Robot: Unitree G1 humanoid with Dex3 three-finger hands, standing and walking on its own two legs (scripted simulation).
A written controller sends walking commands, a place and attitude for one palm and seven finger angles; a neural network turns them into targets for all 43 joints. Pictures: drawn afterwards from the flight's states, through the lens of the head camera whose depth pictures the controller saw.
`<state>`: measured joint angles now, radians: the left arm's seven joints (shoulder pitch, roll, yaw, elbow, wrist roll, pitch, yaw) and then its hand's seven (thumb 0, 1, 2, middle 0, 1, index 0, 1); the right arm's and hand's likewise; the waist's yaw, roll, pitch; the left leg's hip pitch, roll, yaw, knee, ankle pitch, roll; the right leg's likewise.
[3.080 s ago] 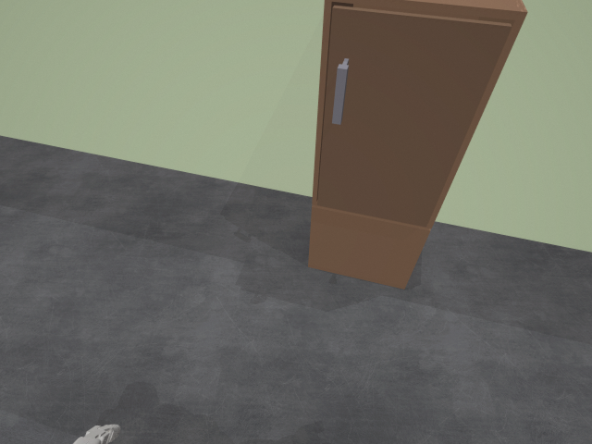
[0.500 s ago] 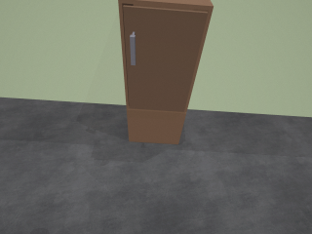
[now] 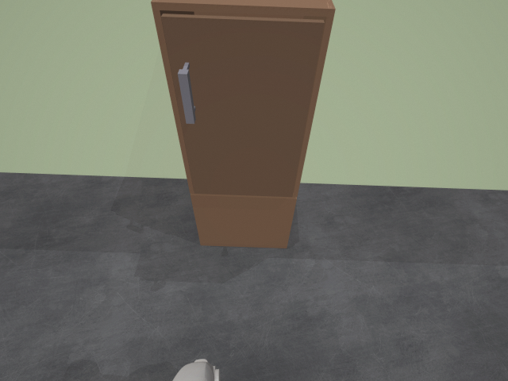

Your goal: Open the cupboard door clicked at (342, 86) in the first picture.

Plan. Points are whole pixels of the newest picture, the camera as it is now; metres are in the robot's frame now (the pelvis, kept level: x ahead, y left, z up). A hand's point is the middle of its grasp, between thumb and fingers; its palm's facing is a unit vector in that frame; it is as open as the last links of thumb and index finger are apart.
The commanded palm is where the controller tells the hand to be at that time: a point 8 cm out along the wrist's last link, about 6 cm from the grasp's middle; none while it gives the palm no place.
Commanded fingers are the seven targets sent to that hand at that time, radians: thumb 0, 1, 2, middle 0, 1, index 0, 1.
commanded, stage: take the last steps up to it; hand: left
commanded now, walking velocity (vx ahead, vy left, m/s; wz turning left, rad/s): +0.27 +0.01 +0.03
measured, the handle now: (188, 93) +0.74 +0.21 +0.05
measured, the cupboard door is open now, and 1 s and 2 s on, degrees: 0 0 0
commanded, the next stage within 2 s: come to a stop and stand still in 0.24 s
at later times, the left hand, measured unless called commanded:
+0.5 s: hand (143, 341) +0.22 +0.23 -0.18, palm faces +0.08 -0.98 -0.18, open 7.4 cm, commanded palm none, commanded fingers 0.00 0.90 0.90 -0.20 -0.30 -0.20 -0.30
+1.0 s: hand (166, 340) +0.22 +0.18 -0.15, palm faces +0.09 -0.95 -0.30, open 7.3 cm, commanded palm none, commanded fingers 0.00 0.90 0.90 -0.20 -0.30 -0.20 -0.30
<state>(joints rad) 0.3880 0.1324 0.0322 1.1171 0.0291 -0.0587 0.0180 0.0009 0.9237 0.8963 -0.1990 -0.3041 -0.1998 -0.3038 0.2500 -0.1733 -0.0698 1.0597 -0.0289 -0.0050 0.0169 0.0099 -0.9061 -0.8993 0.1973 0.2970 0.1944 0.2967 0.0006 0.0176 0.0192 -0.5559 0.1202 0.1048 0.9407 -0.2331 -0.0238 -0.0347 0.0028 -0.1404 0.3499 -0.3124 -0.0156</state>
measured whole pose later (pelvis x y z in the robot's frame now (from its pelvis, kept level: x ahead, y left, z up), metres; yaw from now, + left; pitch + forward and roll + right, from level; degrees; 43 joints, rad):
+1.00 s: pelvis +0.16 -0.01 +0.00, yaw +1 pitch -1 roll +4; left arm 0.20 0.13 0.04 1.00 0.02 0.01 0.05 0.00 0.91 0.90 -0.20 -0.30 -0.20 -0.30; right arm 0.16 -0.25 -0.10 1.03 -0.03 0.08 -0.01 0.01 -0.91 -0.90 0.20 0.30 0.19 0.30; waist 0.02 0.04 0.07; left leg -0.45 0.00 -0.04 1.19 -0.35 -0.08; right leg -0.27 -0.05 -0.10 0.49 -0.21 -0.07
